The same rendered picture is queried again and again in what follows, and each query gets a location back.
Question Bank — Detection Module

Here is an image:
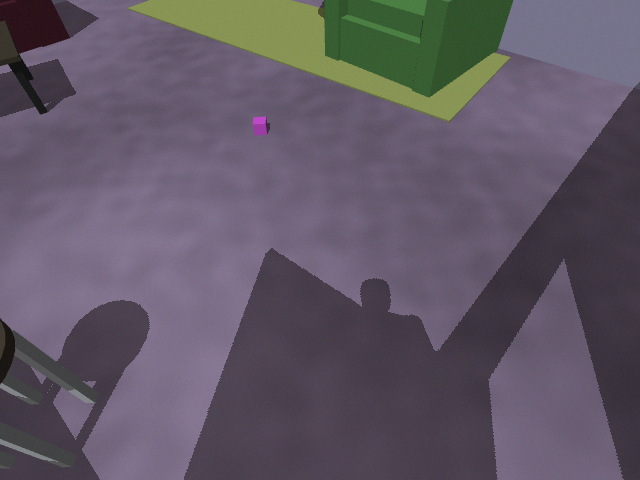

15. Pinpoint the coffee table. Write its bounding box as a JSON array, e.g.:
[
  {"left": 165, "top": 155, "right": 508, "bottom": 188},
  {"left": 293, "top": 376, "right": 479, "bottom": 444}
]
[{"left": 0, "top": 21, "right": 47, "bottom": 115}]

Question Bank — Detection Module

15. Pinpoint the armchair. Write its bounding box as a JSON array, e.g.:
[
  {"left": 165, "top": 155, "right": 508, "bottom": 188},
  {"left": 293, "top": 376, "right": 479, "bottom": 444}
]
[{"left": 324, "top": 0, "right": 513, "bottom": 97}]

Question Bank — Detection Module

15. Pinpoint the cube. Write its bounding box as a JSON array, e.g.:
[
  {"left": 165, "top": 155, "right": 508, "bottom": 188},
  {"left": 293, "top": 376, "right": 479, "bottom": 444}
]
[{"left": 253, "top": 117, "right": 268, "bottom": 135}]

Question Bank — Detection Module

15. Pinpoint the sofa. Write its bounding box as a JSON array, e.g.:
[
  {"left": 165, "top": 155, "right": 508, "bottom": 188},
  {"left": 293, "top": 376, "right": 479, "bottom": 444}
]
[{"left": 0, "top": 0, "right": 70, "bottom": 54}]

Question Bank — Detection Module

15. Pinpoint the stool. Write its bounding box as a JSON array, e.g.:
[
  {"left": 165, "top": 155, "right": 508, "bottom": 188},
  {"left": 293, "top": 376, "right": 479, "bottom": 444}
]
[{"left": 0, "top": 320, "right": 98, "bottom": 469}]

